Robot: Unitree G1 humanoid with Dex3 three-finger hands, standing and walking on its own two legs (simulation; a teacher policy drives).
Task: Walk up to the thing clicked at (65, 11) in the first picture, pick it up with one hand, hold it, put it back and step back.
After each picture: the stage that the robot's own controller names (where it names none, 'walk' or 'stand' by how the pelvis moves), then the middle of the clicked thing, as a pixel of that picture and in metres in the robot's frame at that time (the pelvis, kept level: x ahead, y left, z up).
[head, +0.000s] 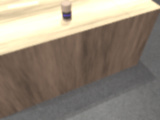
stand; (66, 11) +0.94 +0.11 -0.06
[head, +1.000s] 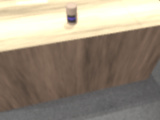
walk; (71, 14) +0.86 +0.10 -0.04
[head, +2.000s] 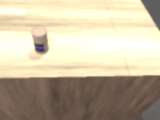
walk; (40, 41) +0.58 +0.21 -0.03
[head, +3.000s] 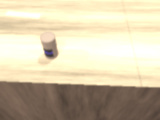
stand; (49, 46) +0.56 +0.18 -0.03
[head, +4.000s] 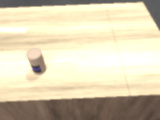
stand; (37, 61) +0.51 +0.22 -0.06
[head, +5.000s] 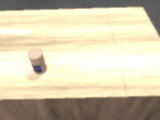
stand; (37, 62) +0.53 +0.23 -0.07
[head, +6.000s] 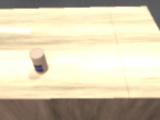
stand; (39, 61) +0.52 +0.22 -0.07
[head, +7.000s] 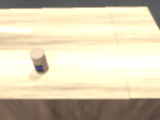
stand; (39, 61) +0.52 +0.22 -0.07
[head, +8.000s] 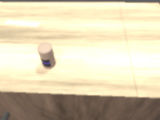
rise first; (47, 56) +0.53 +0.20 -0.06
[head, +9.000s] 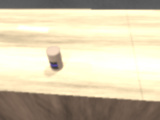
go down; (55, 58) +0.54 +0.18 -0.06
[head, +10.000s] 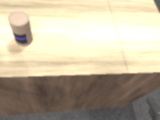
go down; (21, 29) +0.55 +0.17 -0.01
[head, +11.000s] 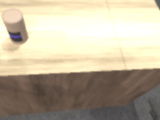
approach; (16, 27) +0.56 +0.18 +0.01
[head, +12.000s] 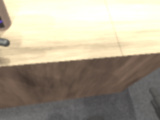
close in; out of the picture +0.57 +0.19 +0.04
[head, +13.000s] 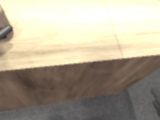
lift; out of the picture +0.53 +0.18 +0.04
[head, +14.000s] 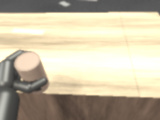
lift; (33, 74) +0.31 +0.16 +0.15
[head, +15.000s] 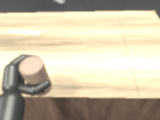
hold; (37, 77) +0.32 +0.16 +0.12
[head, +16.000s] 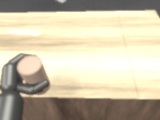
hold; (35, 76) +0.32 +0.16 +0.12
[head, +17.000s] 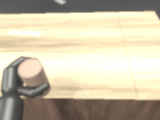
hold; (36, 79) +0.31 +0.16 +0.11
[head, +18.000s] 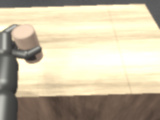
crouch; (29, 45) +0.43 +0.17 +0.14
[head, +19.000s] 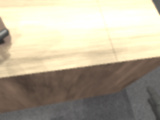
lower; out of the picture +0.52 +0.19 +0.03
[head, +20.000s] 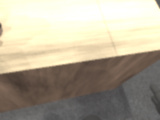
lower; out of the picture +0.54 +0.19 +0.05
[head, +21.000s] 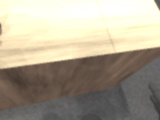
lower; out of the picture +0.54 +0.19 +0.05
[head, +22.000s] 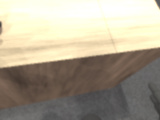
lower; out of the picture +0.54 +0.19 +0.05
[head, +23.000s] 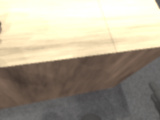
rest; out of the picture +0.54 +0.19 +0.05
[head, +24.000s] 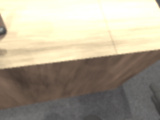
open; out of the picture +0.54 +0.18 +0.04
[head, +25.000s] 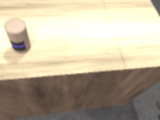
sink last; (18, 37) +0.52 +0.17 +0.01
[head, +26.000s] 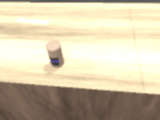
stand; (55, 54) +0.53 +0.17 -0.02
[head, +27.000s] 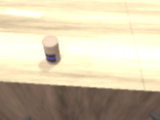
stand; (52, 50) +0.52 +0.16 -0.01
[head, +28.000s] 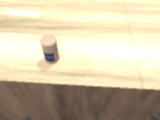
stand; (50, 50) +0.52 +0.16 -0.01
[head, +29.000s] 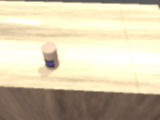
stand; (50, 56) +0.52 +0.17 -0.04
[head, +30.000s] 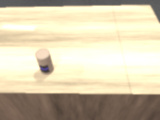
stand; (45, 62) +0.52 +0.20 -0.07
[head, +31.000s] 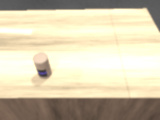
stand; (42, 66) +0.50 +0.20 -0.07
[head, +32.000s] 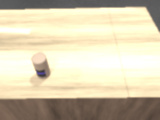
stand; (41, 66) +0.50 +0.21 -0.07
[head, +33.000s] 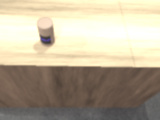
walk; (46, 32) +0.57 +0.15 -0.04
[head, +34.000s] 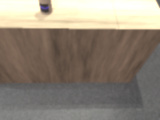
walk; (45, 2) +0.80 +0.22 -0.05
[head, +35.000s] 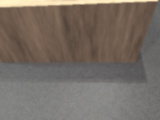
stand; out of the picture +1.12 +0.23 -0.04
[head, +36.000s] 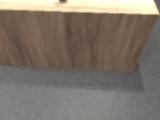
stand; out of the picture +1.12 +0.16 -0.06
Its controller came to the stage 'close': yes
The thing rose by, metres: 0.20
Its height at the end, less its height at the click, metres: +0.00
